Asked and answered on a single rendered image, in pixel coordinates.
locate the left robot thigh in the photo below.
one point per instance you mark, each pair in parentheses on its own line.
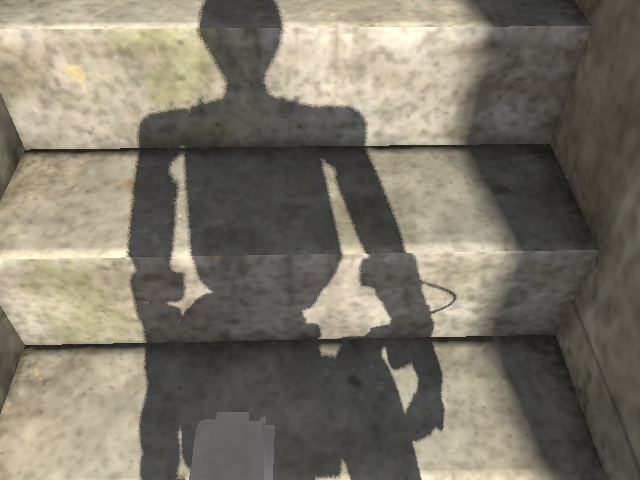
(234,448)

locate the left robot shin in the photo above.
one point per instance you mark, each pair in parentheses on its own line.
(200,426)

